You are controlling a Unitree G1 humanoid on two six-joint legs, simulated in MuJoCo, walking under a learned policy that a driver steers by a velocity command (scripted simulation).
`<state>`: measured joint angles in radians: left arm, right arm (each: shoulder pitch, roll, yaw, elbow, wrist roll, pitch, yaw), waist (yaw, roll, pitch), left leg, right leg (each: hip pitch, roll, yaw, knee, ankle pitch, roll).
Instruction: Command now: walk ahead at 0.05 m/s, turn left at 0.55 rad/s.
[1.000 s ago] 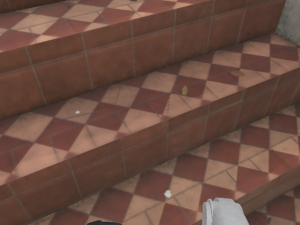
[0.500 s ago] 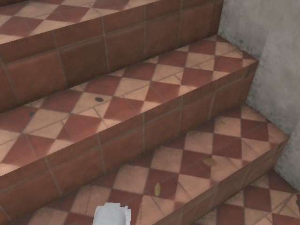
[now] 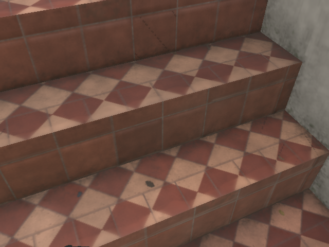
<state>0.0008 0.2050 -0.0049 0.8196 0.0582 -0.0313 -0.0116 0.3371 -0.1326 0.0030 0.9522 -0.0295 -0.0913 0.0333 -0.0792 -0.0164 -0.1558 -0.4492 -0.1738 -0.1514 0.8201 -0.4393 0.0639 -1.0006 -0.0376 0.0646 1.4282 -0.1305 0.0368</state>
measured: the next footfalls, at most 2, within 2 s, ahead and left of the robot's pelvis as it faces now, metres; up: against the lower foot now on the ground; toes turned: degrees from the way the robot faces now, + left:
right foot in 0.10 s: +0.14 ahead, -0.12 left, +0.00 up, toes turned +4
left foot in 0.50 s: +0.04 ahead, +0.10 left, +0.00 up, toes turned +21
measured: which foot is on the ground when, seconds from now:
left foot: down 0.00-0.10, up 0.12-0.48, down 0.50-1.00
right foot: up 0.00-0.08, down 0.10-0.52, up 0.54-0.90, down 0.92-1.00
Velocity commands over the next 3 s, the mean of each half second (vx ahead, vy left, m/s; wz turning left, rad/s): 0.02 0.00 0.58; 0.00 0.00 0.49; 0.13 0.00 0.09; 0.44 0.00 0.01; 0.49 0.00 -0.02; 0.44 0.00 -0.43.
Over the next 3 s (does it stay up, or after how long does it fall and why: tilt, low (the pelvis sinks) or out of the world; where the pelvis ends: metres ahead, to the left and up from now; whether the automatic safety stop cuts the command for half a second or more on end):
stays up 0.27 0.40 0.31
